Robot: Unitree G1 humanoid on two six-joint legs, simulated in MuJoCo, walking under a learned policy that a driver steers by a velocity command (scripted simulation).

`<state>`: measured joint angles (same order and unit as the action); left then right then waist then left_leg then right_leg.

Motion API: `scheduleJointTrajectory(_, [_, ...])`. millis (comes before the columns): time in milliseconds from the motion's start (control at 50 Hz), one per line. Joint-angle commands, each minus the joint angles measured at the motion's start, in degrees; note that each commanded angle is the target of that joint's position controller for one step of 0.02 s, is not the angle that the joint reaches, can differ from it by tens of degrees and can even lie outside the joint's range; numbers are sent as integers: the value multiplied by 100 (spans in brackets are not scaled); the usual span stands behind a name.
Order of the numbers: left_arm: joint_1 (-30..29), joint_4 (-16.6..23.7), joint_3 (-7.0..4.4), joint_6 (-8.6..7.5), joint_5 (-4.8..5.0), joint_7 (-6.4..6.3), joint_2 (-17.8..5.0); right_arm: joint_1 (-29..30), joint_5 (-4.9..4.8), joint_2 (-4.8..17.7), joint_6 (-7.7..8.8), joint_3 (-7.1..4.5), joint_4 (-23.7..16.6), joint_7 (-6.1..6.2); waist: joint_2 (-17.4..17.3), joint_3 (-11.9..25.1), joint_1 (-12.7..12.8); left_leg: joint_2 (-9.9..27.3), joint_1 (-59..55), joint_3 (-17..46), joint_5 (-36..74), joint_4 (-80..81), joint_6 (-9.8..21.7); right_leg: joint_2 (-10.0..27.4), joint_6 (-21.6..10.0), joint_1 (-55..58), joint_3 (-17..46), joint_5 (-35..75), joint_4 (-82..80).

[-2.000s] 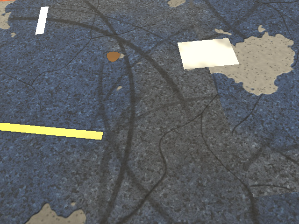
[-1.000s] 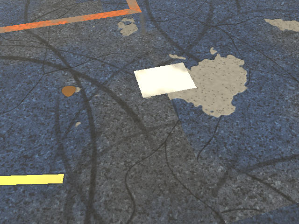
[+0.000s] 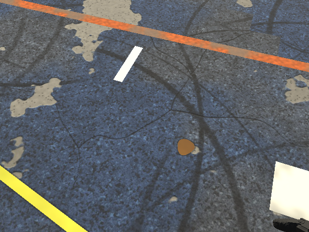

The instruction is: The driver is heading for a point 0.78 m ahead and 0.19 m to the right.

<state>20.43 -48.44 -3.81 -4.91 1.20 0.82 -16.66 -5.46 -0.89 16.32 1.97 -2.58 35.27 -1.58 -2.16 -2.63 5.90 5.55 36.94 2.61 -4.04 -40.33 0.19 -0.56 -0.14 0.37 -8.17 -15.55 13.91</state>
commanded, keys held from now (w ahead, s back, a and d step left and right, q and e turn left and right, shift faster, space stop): w+e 1.00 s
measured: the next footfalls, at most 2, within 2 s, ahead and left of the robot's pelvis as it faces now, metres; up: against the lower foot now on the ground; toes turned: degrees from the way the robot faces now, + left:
left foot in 0.10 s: +0.24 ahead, +0.14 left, +0.00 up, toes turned -1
right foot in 0.64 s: +0.48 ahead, -0.15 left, +0.00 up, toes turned -22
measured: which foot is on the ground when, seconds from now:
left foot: up 0.00-0.08, down 0.10-0.62, up 0.64-1.00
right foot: down 0.00-0.10, up 0.12-0.62, down 0.64-1.00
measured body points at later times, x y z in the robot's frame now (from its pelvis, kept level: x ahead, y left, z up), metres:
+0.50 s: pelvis +0.27 +0.03 +0.00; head +0.29 +0.02 +0.45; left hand +0.51 +0.23 -0.10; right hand +0.24 -0.26 -0.12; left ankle +0.20 +0.14 -0.74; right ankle +0.40 -0.15 -0.69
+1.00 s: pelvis +0.53 -0.09 +0.00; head +0.56 -0.12 +0.45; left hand +0.73 +0.14 -0.10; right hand +0.61 -0.41 -0.08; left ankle +0.79 -0.03 -0.69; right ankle +0.44 -0.13 -0.74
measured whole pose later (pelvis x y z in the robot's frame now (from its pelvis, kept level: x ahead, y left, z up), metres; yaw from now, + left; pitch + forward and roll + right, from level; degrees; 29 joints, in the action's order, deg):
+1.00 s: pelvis +0.53 -0.09 +0.00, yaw -31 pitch +2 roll +0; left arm 19.1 -41.8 -4.0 -2.4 1.3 -0.5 -16.5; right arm -1.9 0.0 16.5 5.4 -2.7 39.3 -0.7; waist -2.1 -2.3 4.4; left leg 3.2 35.7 6.0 2.2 -33.3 -3.9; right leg -6.2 -4.6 -6.8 8.3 -15.6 21.3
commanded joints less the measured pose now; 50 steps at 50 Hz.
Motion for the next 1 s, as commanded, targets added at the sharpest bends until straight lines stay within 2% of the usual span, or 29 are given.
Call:
scheduleJointTrajectory(20, [-73,216,-238,12,106,-2,-1133,556,-18,327,187,-59,-547,-86,566,-210,-217,-205,-401,-230,-17,691,106,1576,-1029,-178,1032,2119,-374])
scheduleJointTrajectory(60, [-93,146,-253,81,123,-26,-1237,206,-9,568,223,-171,-471,-84,700,40,-544,-394,-1114,-306,-242,1048,251,1609,-872,-3,1072,2931,163])
scheduleJointTrajectory(80, [-155,123,-221,103,128,-39,-1190,-464,15,757,228,-289,-270,-48,671,453,-961,-551,-2168,-437,-77,1291,392,1402,-713,-204,875,3584,953])
scheduleJointTrajectory(100, [-124,144,-122,83,58,-52,-952,-1338,59,1063,207,-437,-34,25,619,1076,-1371,-334,-3638,-259,95,1097,550,1097,-486,-915,687,3228,2098])
scheduleJointTrajectory(120, [58,359,75,47,-134,-39,-347,-2139,200,1593,155,-549,51,139,-486,2038,-1480,1163,-5503,1545,-38,1023,1012,506,-123,-2539,449,762,4210])
scheduleJointTrajectory(140, [489,365,141,-36,6,-35,-193,-2070,243,1616,151,-497,-5,122,-1413,2714,-1218,1962,-5901,3704,-909,1921,1607,-68,15,-3636,1246,-1951,5513])
scheduleJointTrajectory(160, [116,344,-37,-36,166,-29,-792,-1808,169,1102,173,-367,24,88,-756,1916,-1302,1741,-5308,3171,-1401,2134,1422,232,14,-4176,1544,-1685,5997])
scheduleJointTrajectory(180, [-207,461,-68,-31,187,-23,-840,-1511,86,873,201,-288,82,72,-677,1139,-1161,1535,-4602,2269,-1282,2258,1250,475,-36,-4391,1376,-1187,5926])
scheduleJointTrajectory(200, [-355,447,-72,-3,112,-57,-755,-1158,87,677,234,-235,115,49,-392,798,-964,1273,-3953,1735,-1003,2437,1126,680,-27,-4209,1317,-707,5708])
scheduleJointTrajectory(220, [-318,426,-101,61,53,-72,-708,-907,108,516,287,-202,140,28,-502,544,-782,1071,-3450,1240,-614,2655,1058,821,0,-3952,1348,-330,5478])
scheduleJointTrajectory(280, [-141,364,-71,261,80,-63,-387,-649,172,421,455,-230,295,54,-380,359,-510,964,-2872,402,212,3119,1091,910,103,-3545,1376,218,5312])
scheduleJointTrajectory(360, [-678,598,-46,314,29,-38,-274,-763,199,567,484,-304,533,160,-129,30,-573,911,-3021,-387,662,3306,1060,876,179,-3989,1447,1100,4298])
scheduleJointTrajectory(440, [-1426,867,49,272,-4,126,-137,-967,142,825,406,-382,688,232,20,-220,-847,954,-3263,-952,693,3395,976,773,71,-3887,1026,1807,3035])
scheduleJointTrajectory(500, [-1869,1112,64,276,0,224,-173,-1203,49,941,299,-437,842,245,58,-376,-986,1102,-3818,-1170,904,3220,900,715,-113,-4046,817,1572,2532])
scheduleJointTrajectory(540, [-1986,1255,39,283,-1,282,-245,-1243,-10,1033,209,-471,905,251,-2,-340,-945,1170,-4170,-1316,1632,2879,802,583,-282,-3968,615,1158,2337])
scheduleJointTrajectory(580, [-1709,1302,-64,316,1,299,-429,-1159,-53,1215,122,-517,888,281,-205,28,-689,1142,-4349,-1479,3605,2071,667,193,-513,-3288,255,587,2334])
scheduleJointTrajectory(600, [-1182,1210,-174,337,20,285,-609,-1095,-80,1273,69,-528,869,292,-254,359,-369,1065,-4287,-1566,4358,1250,586,-67,-667,-2591,105,381,2295])
scheduleJointTrajectory(620, [-296,993,-354,353,35,222,-898,-1008,-114,1225,43,-493,842,302,-154,823,134,844,-3792,-1712,4238,36,394,-331,-886,-1271,95,685,1905])
scheduleJointTrajectory(640, [520,810,-554,428,49,92,-1420,-1137,30,951,95,-380,750,315,512,1306,406,559,-2351,-1705,2176,-1752,94,301,-1220,435,1297,789,1739])
scheduleJointTrajectory(660, [209,916,-592,352,65,80,-1967,-1658,213,123,263,-121,429,236,1824,1802,-394,-705,157,-905,-2985,-3643,-261,1693,-2361,2080,4710,-286,1060])
scheduleJointTrajectory(680, [342,1071,-441,251,26,126,-1431,-951,-10,637,481,-179,369,166,999,2239,106,-660,757,283,-3007,-4065,-138,1949,-2382,2237,5568,-851,258])
scheduleJointTrajectory(700, [139,1020,-355,162,-16,140,-1134,-458,-198,858,586,-238,209,133,755,1399,112,-409,1134,275,-2421,-3860,10,1818,-2099,1662,4750,-431,150])
scheduleJointTrajectory(720, [-199,1047,-303,124,9,133,-972,-435,-112,790,640,-212,235,172,315,950,-166,-149,896,267,-1934,-3364,68,1563,-1895,840,4058,173,203])
scheduleJointTrajectory(740, [-565,1113,-243,123,2,111,-772,-469,57,819,635,-246,311,209,238,662,-395,15,502,260,-1658,-2863,24,1326,-1756,100,3489,825,177])
scheduleJointTrajectory(760, [-754,1219,-194,116,-80,73,-659,-600,111,849,575,-278,343,203,382,604,-580,120,98,309,-1442,-2635,-20,1180,-1720,-370,3192,1286,70])
scheduleJointTrajectory(820, [-738,1220,-222,91,-69,-19,-777,-620,180,645,399,-242,324,195,375,476,-698,67,-212,120,-1114,-1933,-285,973,-1743,-1069,2670,2147,-108])
scheduleJointTrajectory(860, [-574,1152,-262,100,-43,-98,-923,-203,189,498,356,-177,192,201,404,310,-584,-48,-181,37,-467,-1110,-431,784,-1618,-1322,2375,2194,-132])
scheduleJointTrajectory(920, [-347,1067,-275,159,0,-160,-955,453,149,331,388,-91,53,142,619,227,-304,-342,-611,-12,669,278,-472,491,-1309,-1548,2156,1558,-26])
scheduleJointTrajectory(1000, [8,920,-285,222,45,-185,-944,882,43,522,474,-137,-84,36,719,207,-151,-519,-868,162,857,1050,-369,707,-1185,-1178,2687,974,338])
